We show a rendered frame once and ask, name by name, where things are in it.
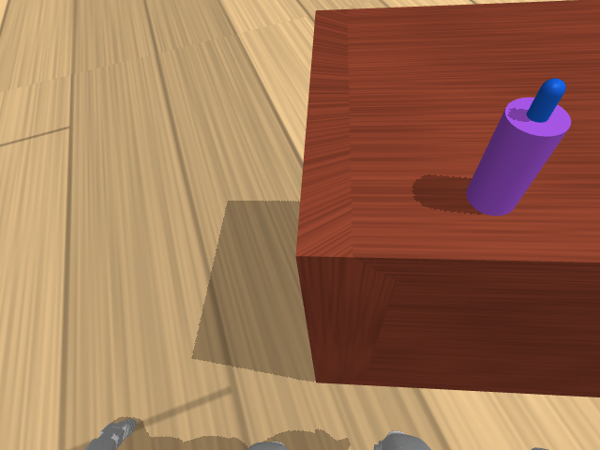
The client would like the bottle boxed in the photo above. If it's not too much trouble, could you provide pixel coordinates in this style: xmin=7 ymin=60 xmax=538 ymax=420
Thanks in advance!
xmin=466 ymin=79 xmax=571 ymax=216

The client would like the left robot hand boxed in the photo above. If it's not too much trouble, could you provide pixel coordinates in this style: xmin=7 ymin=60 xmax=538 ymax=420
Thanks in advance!
xmin=85 ymin=419 xmax=136 ymax=450

